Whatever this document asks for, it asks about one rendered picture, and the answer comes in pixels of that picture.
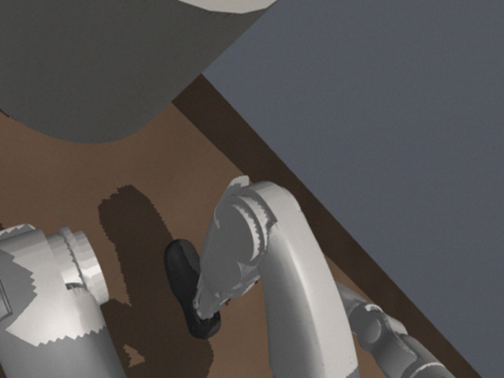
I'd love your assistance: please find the right robot arm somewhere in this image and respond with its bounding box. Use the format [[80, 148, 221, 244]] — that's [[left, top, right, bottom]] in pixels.
[[348, 302, 456, 378]]

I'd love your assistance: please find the right robot hand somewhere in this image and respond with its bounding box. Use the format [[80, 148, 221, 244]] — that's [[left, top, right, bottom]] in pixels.
[[335, 281, 367, 319]]

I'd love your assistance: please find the right robot foot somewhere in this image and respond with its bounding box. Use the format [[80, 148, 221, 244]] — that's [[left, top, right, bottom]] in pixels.
[[164, 239, 221, 339]]

